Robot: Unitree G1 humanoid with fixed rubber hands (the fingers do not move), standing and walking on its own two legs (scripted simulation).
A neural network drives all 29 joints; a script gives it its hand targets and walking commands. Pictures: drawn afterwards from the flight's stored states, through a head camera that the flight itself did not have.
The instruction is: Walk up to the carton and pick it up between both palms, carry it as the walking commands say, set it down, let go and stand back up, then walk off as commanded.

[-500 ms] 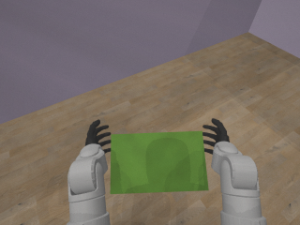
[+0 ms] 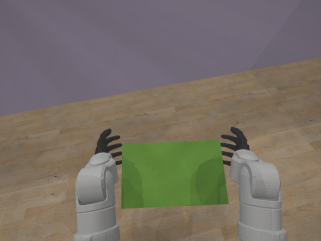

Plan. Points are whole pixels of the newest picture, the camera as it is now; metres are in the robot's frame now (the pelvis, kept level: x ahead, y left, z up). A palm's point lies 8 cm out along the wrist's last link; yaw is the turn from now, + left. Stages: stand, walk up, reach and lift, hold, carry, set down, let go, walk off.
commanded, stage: carry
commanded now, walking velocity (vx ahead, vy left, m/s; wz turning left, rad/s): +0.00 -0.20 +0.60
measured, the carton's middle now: (171, 173) +0.30 -0.01 -0.02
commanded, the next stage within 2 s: none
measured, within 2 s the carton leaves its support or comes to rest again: neither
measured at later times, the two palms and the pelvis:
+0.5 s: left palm (122, 201) +0.20 +0.10 +0.08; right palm (254, 157) +0.29 -0.20 +0.07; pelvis -0.03 -0.13 +0.00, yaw +19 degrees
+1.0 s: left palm out of the picture +0.12 +0.04 +0.08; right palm (257, 146) +0.31 -0.21 +0.08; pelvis -0.02 -0.26 +0.00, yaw +35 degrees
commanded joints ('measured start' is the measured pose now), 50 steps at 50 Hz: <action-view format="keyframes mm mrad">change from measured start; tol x32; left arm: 1 -412 -966 -701 2 -442 26 -349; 50 -390 -1008 -748 -32 -472 32 -358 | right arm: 1 -531 918 724 7 448 -7 458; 50 -456 928 704 -56 382 -38 448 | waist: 1 27 -168 -304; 5 -14 372 -306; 18 13 175 -371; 20 30 -374 -331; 35 -11 309 -256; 50 13 176 -366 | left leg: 1 32 -32 41 -222 47 33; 6 613 393 -577 -467 1111 254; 17 300 166 -289 -381 635 72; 21 -169 -4 -74 236 -214 -17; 32 174 -24 13 -463 191 46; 35 547 442 -651 -537 893 256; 50 180 126 -279 -350 485 12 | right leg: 1 289 -216 167 -50 506 -131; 6 -352 -25 222 439 -215 127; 16 -36 68 164 57 -75 125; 22 275 -292 359 -184 626 -140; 32 211 -205 157 -42 348 -69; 37 -342 -24 266 513 -134 143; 50 245 37 152 -242 36 110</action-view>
